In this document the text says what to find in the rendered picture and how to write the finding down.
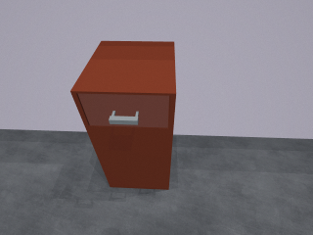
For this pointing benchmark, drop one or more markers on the cabinet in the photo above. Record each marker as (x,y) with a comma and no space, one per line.
(131,156)

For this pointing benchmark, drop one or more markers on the drawer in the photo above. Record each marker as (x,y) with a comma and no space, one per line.
(153,109)

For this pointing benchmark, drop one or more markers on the handle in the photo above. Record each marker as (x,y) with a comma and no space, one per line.
(124,119)

